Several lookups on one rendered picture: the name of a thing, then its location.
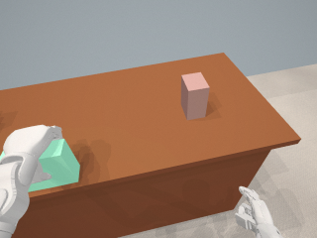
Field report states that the table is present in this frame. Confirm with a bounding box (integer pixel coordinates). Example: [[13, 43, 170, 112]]
[[0, 53, 301, 238]]

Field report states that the robot right forearm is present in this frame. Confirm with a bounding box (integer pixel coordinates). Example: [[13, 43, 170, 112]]
[[255, 223, 283, 238]]

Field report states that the robot right hand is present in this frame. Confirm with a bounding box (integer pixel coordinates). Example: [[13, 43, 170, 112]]
[[235, 186, 274, 232]]

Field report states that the robot left hand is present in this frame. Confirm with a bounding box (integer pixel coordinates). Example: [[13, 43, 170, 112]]
[[3, 125, 63, 184]]

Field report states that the sponge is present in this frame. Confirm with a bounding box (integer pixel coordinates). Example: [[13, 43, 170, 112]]
[[0, 139, 80, 192]]

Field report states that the robot left forearm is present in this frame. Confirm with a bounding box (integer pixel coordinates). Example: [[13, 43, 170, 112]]
[[0, 152, 38, 238]]

